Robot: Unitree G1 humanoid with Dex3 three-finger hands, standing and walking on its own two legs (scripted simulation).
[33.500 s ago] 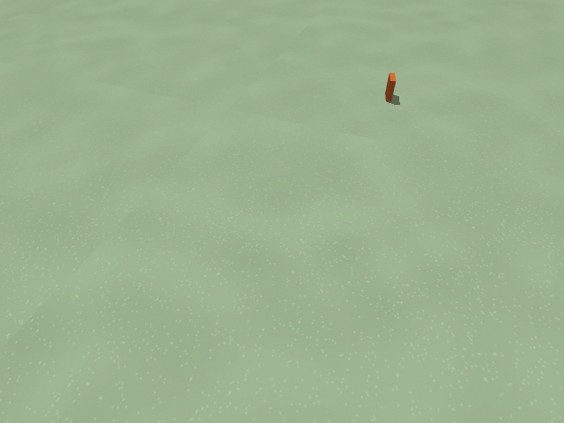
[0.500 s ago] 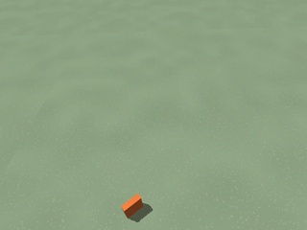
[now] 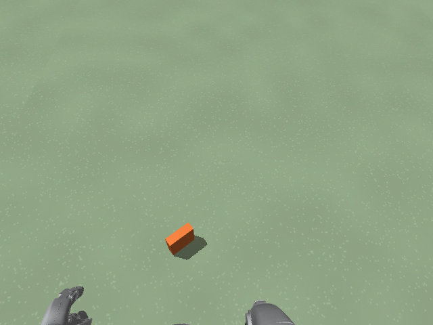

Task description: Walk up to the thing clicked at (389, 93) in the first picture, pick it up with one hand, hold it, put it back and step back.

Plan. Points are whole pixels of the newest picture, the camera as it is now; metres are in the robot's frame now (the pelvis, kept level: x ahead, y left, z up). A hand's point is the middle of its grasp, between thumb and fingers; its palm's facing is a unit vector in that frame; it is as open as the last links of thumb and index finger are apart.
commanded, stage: step back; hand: left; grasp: from the side
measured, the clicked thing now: (180, 239) +0.48 +0.15 -0.69
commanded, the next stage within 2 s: none
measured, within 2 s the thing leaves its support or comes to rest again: neither
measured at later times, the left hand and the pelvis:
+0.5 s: hand out of the picture +0.03 +0.26 -0.13, palm faces -0.07 -0.91 -0.40, open 7.4 cm; pelvis -0.09 +0.00 +0.01, yaw -4 degrees
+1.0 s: hand out of the picture -0.11 +0.29 -0.15, palm faces -0.06 -0.93 -0.37, open 7.4 cm; pelvis -0.23 +0.02 +0.01, yaw -5 degrees
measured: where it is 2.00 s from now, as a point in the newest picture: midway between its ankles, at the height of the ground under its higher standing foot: outside the picture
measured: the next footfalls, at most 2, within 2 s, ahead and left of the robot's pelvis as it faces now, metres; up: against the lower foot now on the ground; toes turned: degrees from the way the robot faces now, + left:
right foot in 0.36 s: -0.03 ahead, -0.12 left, +0.00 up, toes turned +0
left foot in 0.70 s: -0.13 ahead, +0.13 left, +0.00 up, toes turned -4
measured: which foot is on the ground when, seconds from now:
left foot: down 0.00-0.38, up 0.40-0.68, down 0.70-1.00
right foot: up 0.00-0.34, down 0.36-0.72, up 0.74-1.00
